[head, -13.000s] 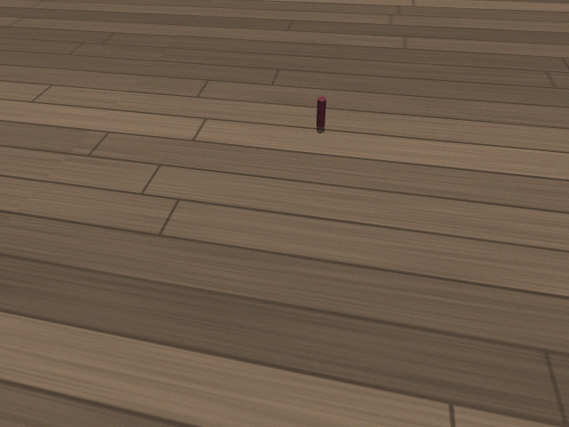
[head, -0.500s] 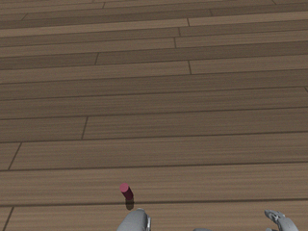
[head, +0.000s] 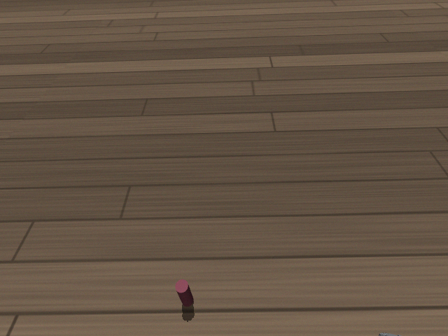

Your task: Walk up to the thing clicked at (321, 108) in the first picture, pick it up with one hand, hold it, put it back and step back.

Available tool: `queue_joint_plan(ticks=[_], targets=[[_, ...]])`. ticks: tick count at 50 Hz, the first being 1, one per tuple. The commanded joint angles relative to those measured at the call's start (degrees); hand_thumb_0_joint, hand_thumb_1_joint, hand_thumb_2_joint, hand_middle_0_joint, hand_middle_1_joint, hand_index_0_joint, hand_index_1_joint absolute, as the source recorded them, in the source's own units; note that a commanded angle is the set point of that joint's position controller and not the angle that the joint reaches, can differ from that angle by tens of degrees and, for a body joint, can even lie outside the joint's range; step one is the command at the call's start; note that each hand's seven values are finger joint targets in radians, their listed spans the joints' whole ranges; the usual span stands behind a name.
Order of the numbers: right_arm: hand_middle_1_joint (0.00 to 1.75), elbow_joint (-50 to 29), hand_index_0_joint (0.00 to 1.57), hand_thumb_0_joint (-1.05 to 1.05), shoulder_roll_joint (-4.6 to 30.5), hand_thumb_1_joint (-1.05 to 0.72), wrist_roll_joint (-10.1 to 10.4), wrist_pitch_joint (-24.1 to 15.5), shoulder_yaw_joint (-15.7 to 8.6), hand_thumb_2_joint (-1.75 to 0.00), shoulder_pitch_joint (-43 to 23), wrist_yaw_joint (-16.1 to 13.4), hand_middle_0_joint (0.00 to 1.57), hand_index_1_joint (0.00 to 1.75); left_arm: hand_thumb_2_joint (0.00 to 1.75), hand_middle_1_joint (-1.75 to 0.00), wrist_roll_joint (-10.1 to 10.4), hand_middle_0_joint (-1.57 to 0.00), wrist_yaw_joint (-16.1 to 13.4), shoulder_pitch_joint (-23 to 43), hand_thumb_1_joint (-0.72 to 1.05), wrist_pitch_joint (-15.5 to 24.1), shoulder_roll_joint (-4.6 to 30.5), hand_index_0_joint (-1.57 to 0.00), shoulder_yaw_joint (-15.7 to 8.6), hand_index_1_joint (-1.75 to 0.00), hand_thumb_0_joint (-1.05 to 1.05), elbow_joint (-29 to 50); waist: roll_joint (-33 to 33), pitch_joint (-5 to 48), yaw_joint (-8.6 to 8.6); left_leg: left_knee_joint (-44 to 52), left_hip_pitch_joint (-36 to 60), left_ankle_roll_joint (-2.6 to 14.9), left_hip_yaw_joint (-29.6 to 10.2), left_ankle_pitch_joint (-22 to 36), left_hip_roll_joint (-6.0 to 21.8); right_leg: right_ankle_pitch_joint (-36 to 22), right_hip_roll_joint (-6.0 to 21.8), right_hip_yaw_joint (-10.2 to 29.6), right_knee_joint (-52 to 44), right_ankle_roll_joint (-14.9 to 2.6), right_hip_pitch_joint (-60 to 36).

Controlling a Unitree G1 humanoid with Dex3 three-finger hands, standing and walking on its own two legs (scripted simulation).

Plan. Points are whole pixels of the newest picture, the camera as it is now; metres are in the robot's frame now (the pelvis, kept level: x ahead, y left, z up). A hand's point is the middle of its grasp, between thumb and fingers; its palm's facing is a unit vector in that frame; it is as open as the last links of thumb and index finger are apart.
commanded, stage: stand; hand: left
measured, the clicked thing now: (184, 293) +0.41 +0.22 -0.69
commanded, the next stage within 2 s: none
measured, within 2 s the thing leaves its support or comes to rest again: neither
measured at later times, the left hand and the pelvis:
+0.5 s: hand out of the picture +0.07 +0.25 -0.15, palm faces -0.02 -0.94 -0.35, open 7.4 cm; pelvis +0.01 -0.01 +0.00, yaw +0 degrees
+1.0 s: hand out of the picture +0.11 +0.25 -0.15, palm faces -0.02 -0.94 -0.34, open 7.4 cm; pelvis +0.02 +0.00 +0.01, yaw +0 degrees
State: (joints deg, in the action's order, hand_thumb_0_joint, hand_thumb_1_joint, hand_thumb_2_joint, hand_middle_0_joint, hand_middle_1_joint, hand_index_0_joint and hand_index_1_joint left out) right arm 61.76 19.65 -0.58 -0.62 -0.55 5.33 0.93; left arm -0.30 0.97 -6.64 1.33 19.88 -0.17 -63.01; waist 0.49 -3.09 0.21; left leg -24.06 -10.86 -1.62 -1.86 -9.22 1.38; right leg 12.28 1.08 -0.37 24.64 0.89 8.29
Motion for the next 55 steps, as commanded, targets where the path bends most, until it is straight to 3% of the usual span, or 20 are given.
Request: queue_joint_plan(ticks=[1, 6, 7, 11, 16, 22, 29, 32, 37, 46, 55], targets=[[0.3, -2.6, 0.2, 0.0, 12.97, -0.9, 0.17, -1.49, -2.65, -0.9, -3.03, -0.45, 0.2, 0.3, 0.9, -0.3, -0.16, -0.2, -0.65, 2.26, 0.9, 1.22, 13.02, -0.2, -2.78, -0.3, 0.0, 1.98, 0.15, 1.16, -0.1, 7.92, -1.37, 2.9, -6.71, -9.47, 5.66, 4.22, 5.2, 6.37, -7.53, -2.23, 1.79], [0.3, -1.88, 0.2, 0.0, 12.18, -0.9, 0.06, -1.38, -2.5, -0.9, -3.04, -0.25, 0.2, 0.3, 0.9, -0.3, -0.21, -0.2, -0.73, 2.89, 0.9, 1.38, 12.76, -0.2, -2.75, -0.3, 0.0, 1.62, -0.99, 1.19, 0.22, 7.02, 0.11, 2.57, -5.59, -7.58, 4.99, 6.7, 5.73, 7.36, -9.69, -1.98, 3.83], [0.3, -1.95, 0.2, 0.0, 12.08, -0.9, -0.05, -1.43, -2.61, -0.9, -3.19, -0.26, 0.2, 0.3, 0.9, -0.3, -0.29, -0.2, -0.84, 3.53, 0.9, 1.42, 13.19, -0.2, -2.79, -0.3, 0.0, 1.83, -1.47, 2.87, 0.3, 6.24, 1.17, 2.58, -5.24, -4.62, 5.08, 4.74, 6.14, 7.36, -9.71, -2.08, 2.45], [0.3, -1.46, 0.2, 0.0, 12.73, -0.9, -0.17, -1.53, -2.44, -0.9, -3.47, -0.42, 0.2, 0.3, 0.9, -0.3, -0.14, -0.2, -0.65, 3.05, 0.9, 1.1, 12.62, -0.2, -2.79, -0.3, 0.0, 1.39, 0.74, 2.77, -0.25, 8.34, -0.72, 2.29, -5.94, -6.97, 5.73, 3.15, 5.31, 6.32, -8.17, -2.05, 1.29], [0.3, -0.71, 0.2, 0.0, 12.63, -0.9, -0.05, -1.45, -2.23, -0.9, -2.97, -0.66, 0.2, 0.3, 0.9, -0.3, -0.09, -0.2, -0.72, 3.06, 0.9, 1.09, 13.16, -0.2, -2.89, -0.3, 0.0, 1.1, 0.09, 4.58, -0.25, 7.25, 0.6, 2.3, -5.17, -1.85, 5.67, -0.37, 5.77, 6.44, -8.29, -1.99, -0.42], [0.3, 0.0, 0.2, 0.0, 12.65, -0.9, -0.02, -1.19, -1.91, -0.9, -2.21, -0.78, 0.2, 0.3, 0.9, -0.3, -0.15, -0.2, -0.79, 3.11, 0.9, 0.62, 13.19, -0.2, -2.81, -0.3, 0.0, 0.81, 0.2, 3.01, 0.14, 8.04, 0.42, 2.09, -5.32, -4.31, 5.74, 1.43, 5.34, 6.16, -8.41, -2.04, 1.15], [0.3, 0.38, 0.2, 0.0, 13.11, -0.9, 0.13, -1.45, -1.67, -0.9, -1.94, -1.0, 0.2, 0.3, 0.9, -0.3, 0.12, -0.2, -0.95, 3.41, 0.9, 0.86, 12.86, -0.2, -2.76, -0.3, 0.0, 0.94, -0.32, 6.05, 0.09, 5.84, 2.79, 2.13, -4.37, 8.29, 6.39, -8.82, 6.01, 5.7, -7.13, -1.68, -2.57], [0.3, 0.3, 0.2, 0.0, 13.14, -0.9, 0.09, -1.32, -1.68, -0.9, -3.2, -1.11, 0.2, 0.3, 0.9, -0.3, 0.05, -0.2, -0.93, 2.81, 0.9, 0.65, 12.78, -0.2, -2.73, -0.3, 0.0, 0.58, -0.4, 5.48, -0.47, 6.08, 3.13, 2.16, -4.11, 6.4, 6.26, -7.54, 5.95, 5.67, -7.92, -1.61, -2.05], [0.3, 0.47, 0.2, 0.0, 12.77, -0.9, 0.15, -1.1, -1.4, -0.9, -2.83, -1.01, 0.2, 0.3, 0.9, -0.3, -0.04, -0.2, -1.03, 4.29, 0.9, 0.62, 13.09, -0.2, -2.87, -0.3, 0.0, 0.86, -0.76, 4.16, 0.16, 7.02, 2.47, 1.86, -4.06, 4.37, 6.03, -5.01, 5.83, 5.66, -8.85, -1.47, -1.03], [0.3, 0.27, 0.2, 0.0, 13.25, -0.9, 0.02, -1.47, -1.45, -0.9, -3.68, -1.16, 0.2, 0.3, 0.9, -0.3, -0.11, -0.2, -1.01, 4.26, 0.9, 0.55, 12.38, -0.2, -2.74, -0.3, 0.0, 1.16, 0.37, 6.06, -0.29, 6.88, 3.63, 2.03, -3.9, 9.63, 6.7, -9.73, 6.11, 4.99, -8.07, -1.48, -3.6], [0.3, 0.52, 0.2, 0.0, 13.02, -0.9, 0.11, -1.34, -1.35, -0.9, -3.4, -1.16, 0.2, 0.3, 0.9, -0.3, -0.14, -0.2, -0.98, 3.97, 0.9, 0.39, 12.7, -0.2, -2.62, -0.3, 0.0, 0.95, 0.22, 4.91, -0.11, 8.12, 3.43, 2.02, -4.07, 7.15, 6.55, -7.13, 5.93, 4.88, -8.57, -1.57, -2.77]])
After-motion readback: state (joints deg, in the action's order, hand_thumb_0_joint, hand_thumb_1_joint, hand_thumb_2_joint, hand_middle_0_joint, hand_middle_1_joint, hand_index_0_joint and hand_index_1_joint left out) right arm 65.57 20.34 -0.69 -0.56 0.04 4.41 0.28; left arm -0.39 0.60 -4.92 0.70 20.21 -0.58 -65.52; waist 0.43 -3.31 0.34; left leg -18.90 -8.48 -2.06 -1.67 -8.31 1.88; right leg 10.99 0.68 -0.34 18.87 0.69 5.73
